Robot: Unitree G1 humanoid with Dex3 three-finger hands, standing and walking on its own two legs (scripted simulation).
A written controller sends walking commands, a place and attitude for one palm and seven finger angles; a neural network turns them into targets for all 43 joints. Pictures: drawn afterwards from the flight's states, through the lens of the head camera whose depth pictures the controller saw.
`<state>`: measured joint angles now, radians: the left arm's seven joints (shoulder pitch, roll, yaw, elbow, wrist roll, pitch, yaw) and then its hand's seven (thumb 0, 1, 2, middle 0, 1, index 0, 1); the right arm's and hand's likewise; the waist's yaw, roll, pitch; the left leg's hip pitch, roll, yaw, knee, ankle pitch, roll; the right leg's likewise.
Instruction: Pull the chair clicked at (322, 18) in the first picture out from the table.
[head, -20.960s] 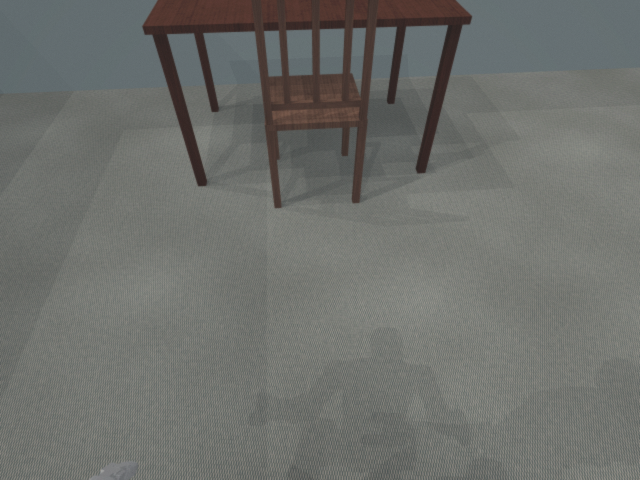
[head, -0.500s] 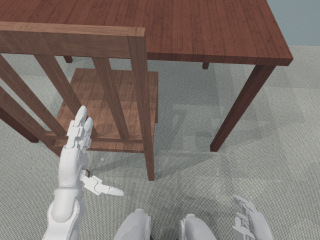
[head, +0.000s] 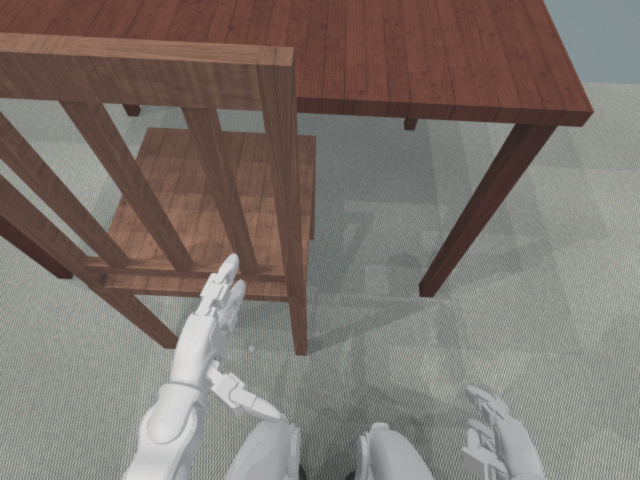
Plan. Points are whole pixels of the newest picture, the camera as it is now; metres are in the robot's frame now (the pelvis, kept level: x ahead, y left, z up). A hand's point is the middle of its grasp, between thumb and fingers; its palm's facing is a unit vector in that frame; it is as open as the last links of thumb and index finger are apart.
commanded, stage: aim the fingers beside a spindle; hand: left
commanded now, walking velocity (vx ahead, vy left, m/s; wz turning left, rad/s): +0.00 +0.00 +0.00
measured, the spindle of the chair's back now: (146, 205) +0.44 +0.25 +0.04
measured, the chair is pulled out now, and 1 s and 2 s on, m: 0.00 0.00 0.00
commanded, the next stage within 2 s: push the fingers through the gap in 1.22 s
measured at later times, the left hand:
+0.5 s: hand (212, 304) +0.30 +0.13 +0.07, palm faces +0.03 -1.00 -0.07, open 16.9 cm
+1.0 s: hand (238, 344) +0.28 +0.11 -0.01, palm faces -0.10 -0.99 +0.06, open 17.0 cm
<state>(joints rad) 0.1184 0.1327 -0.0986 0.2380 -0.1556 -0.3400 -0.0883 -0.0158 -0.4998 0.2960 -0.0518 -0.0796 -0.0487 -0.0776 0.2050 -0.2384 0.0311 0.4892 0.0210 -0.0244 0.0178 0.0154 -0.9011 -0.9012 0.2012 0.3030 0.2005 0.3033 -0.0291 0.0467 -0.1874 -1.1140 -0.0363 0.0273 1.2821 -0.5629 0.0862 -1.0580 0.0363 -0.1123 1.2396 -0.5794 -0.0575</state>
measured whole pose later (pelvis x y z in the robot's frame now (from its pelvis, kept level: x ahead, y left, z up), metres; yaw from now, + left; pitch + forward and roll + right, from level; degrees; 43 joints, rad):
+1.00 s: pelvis +0.00 +0.00 +0.00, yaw +0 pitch +23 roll -3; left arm 0.10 0.15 -0.05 0.28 -0.19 -0.33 -0.12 -0.01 -0.50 0.30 -0.05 -0.08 -0.05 -0.08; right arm 0.20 -0.25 0.03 0.50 0.03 -0.03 0.02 0.02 -0.90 -0.90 0.20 0.30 0.20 0.30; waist -0.03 0.06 -0.19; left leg -1.10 -0.04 0.02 1.27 -0.56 0.09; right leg -1.05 0.04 -0.11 1.23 -0.58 -0.06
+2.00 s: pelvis +0.00 +0.00 +0.00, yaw +0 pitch +24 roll -3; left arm -0.17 0.16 0.01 0.43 -0.13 -0.40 -0.02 -0.02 -0.50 0.30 -0.05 -0.08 -0.03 -0.07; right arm 0.20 -0.25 0.01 0.55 0.00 0.02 0.03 0.01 -0.90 -0.90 0.20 0.30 0.20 0.30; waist -0.05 0.04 -0.19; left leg -1.14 -0.03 0.03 1.29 -0.57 0.08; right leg -1.09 0.04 -0.11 1.25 -0.58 -0.06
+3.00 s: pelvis +0.00 +0.00 +0.00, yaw -1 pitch +24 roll -3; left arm -0.40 0.18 0.10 0.67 -0.11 -0.48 0.01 -0.02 -0.50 0.30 -0.06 -0.08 -0.06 -0.08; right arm 0.24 -0.25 0.00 0.59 -0.01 0.05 0.05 0.01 -0.90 -0.90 0.20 0.30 0.20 0.30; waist -0.08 0.05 -0.18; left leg -1.15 -0.02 0.05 1.27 -0.55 0.09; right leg -1.10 0.05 -0.09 1.23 -0.55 -0.05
